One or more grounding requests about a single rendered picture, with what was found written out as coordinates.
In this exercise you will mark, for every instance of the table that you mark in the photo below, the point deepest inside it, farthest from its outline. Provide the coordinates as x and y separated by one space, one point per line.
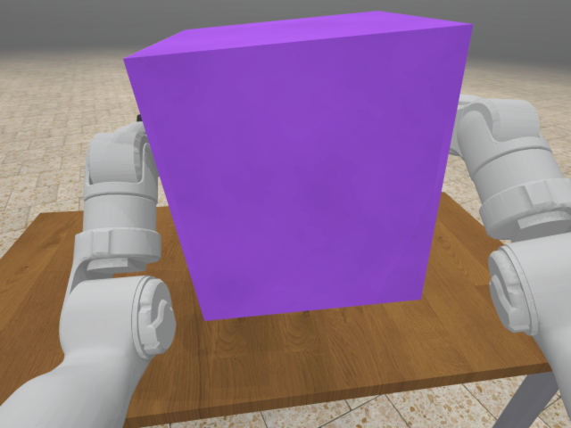
241 365

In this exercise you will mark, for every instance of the carton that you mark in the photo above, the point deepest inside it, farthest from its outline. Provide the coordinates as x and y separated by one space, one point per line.
303 160

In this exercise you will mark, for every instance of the robot right upper arm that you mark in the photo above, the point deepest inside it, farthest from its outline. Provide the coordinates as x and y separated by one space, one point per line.
531 291

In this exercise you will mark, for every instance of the left robot forearm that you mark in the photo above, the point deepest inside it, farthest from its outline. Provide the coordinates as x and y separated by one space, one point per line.
120 197

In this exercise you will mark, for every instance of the robot left upper arm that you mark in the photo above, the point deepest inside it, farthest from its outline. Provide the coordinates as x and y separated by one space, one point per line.
111 330

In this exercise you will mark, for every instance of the right robot forearm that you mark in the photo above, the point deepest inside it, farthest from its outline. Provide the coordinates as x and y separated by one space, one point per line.
523 192

